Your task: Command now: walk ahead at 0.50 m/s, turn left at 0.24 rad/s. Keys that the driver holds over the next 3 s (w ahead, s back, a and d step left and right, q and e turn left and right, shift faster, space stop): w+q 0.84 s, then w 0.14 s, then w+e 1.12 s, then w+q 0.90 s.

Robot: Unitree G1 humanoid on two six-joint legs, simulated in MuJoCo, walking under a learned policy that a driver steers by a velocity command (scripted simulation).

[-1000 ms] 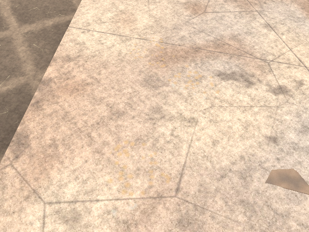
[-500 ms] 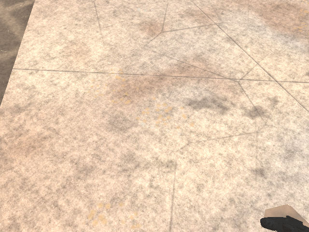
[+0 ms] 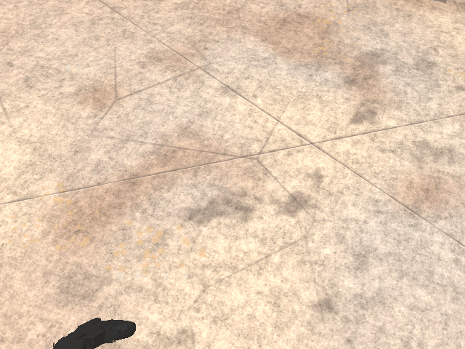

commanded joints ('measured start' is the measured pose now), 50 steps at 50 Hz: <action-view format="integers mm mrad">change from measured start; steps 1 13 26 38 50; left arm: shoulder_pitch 436 312 382 160 10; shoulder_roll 302 99 197 100 123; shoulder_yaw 93 59 84 54 47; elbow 51 123 159 12 -47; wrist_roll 36 -31 -24 -2 -20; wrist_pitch -24 -63 -6 27 -8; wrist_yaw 46 53 63 28 15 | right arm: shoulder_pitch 4 -259 -61 -149 -46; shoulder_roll -15 -50 -188 -187 -202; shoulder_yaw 2 -39 -86 -75 -68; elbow -124 -153 -135 -144 -107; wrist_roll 30 -24 -50 9 -8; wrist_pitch -14 64 41 10 0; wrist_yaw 1 39 18 -7 -31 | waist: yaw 212 88 -55 94 52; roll -222 -53 50 50 111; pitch -335 37 -202 -1 14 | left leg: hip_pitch -566 -709 11 -170 13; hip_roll -21 97 -10 107 148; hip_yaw -11 -119 -101 -375 -391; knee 654 621 100 -206 -78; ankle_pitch -36 288 90 463 750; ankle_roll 68 31 241 282 182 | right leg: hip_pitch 803 345 283 -206 -32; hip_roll -423 -247 -218 -96 5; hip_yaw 522 -10 -241 43 16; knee -129 -378 483 467 34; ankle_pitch -103 172 505 -44 41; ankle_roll -145 -96 12 124 34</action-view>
